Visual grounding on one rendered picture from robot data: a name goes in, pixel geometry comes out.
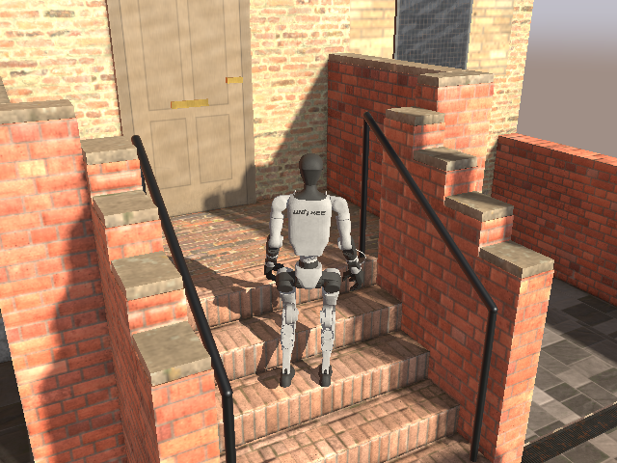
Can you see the robot right upper arm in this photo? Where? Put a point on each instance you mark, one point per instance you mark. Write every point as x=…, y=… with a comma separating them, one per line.
x=343, y=222

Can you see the robot left shin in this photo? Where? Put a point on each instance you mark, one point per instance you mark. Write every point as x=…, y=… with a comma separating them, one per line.
x=287, y=342

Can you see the robot left forearm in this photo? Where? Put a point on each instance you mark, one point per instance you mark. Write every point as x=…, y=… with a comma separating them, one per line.
x=271, y=254

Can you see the robot shin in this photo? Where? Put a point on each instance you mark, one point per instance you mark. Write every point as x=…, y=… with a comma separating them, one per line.
x=327, y=343
x=287, y=342

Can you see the robot left hand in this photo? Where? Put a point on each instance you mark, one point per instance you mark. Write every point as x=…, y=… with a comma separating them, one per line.
x=268, y=271

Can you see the robot left upper arm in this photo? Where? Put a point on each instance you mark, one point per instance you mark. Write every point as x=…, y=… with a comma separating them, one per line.
x=279, y=204

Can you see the robot right shin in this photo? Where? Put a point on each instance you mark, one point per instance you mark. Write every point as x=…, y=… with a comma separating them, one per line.
x=327, y=343

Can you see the robot right hand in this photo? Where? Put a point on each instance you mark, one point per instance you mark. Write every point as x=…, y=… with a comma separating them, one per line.
x=354, y=277

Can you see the robot right forearm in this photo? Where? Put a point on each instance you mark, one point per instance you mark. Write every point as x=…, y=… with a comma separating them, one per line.
x=352, y=258

